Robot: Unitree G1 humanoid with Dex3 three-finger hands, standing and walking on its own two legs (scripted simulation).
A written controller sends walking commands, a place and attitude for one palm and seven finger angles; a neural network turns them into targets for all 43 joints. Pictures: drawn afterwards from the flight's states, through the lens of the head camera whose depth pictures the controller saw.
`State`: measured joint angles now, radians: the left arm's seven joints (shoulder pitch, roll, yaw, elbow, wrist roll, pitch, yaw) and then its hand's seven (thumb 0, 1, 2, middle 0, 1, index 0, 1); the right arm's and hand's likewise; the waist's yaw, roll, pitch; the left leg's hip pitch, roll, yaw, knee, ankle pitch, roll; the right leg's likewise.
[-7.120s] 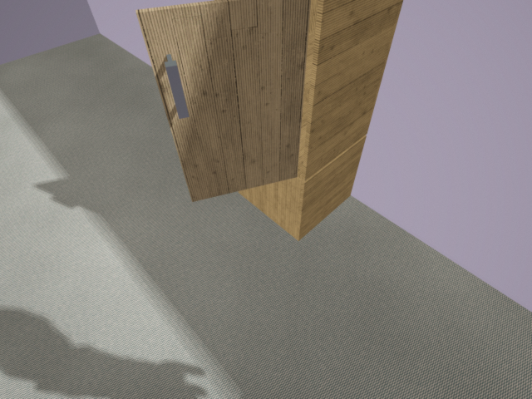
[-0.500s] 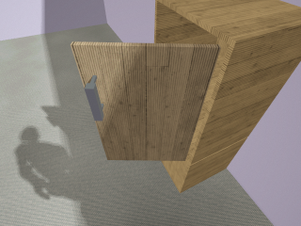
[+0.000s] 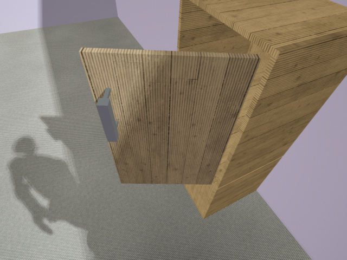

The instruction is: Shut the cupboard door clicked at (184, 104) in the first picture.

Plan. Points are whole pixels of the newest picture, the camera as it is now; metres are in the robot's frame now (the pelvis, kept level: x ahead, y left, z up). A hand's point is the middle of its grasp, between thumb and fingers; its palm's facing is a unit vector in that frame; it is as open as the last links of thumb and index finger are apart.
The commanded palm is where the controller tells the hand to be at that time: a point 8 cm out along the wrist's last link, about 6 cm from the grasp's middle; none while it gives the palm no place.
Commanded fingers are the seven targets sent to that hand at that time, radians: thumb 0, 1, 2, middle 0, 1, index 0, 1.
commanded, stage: look again from close up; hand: left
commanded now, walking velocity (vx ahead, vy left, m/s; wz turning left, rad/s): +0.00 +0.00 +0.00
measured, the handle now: (110, 115) +0.43 +0.19 +0.09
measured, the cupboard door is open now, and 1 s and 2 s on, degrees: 63 63 63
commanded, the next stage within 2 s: raise the hand and make a fist in 0.32 s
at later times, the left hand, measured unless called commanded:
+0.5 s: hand out of the picture +0.08 +0.19 -0.15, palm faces +0.15 -0.97 -0.20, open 7.3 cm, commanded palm +0.12 +0.22 -0.07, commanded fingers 0.00 0.90 0.90 -0.27 -0.38 -0.27 -0.38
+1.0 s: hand (101, 240) +0.16 +0.16 -0.01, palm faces +0.12 -0.99 -0.06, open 5.4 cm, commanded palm +0.14 +0.21 -0.01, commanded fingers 0.00 0.90 0.90 -0.73 -0.88 -0.73 -0.88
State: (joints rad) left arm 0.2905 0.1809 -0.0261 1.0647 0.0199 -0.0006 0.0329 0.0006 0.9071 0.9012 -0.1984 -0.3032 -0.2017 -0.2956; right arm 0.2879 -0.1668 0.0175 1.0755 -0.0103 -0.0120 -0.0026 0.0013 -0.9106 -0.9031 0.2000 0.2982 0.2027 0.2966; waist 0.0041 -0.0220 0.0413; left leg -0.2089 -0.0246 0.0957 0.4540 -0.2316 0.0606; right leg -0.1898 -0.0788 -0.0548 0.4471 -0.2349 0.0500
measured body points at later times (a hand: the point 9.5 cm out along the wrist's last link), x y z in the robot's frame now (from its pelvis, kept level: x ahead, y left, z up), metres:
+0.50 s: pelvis +0.02 +0.00 +0.00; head +0.04 +0.02 +0.45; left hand +0.08 +0.24 -0.13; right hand +0.05 -0.23 -0.14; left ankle +0.01 +0.08 -0.74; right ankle +0.00 -0.15 -0.73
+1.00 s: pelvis +0.00 -0.04 -0.08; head +0.05 -0.03 +0.36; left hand +0.15 +0.22 -0.01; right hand +0.25 -0.24 -0.13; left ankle +0.01 +0.08 -0.74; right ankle +0.02 -0.12 -0.74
